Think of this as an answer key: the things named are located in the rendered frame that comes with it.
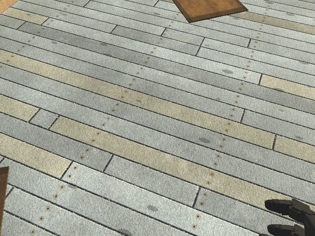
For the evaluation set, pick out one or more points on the right robot hand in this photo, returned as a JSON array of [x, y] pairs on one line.
[[296, 210]]

